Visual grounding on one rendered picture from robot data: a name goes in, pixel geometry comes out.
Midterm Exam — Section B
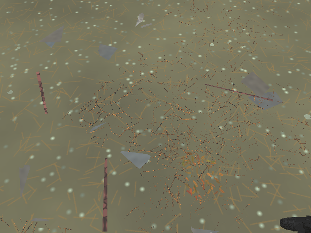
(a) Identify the robot right hand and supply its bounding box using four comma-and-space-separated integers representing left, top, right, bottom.
280, 216, 311, 233

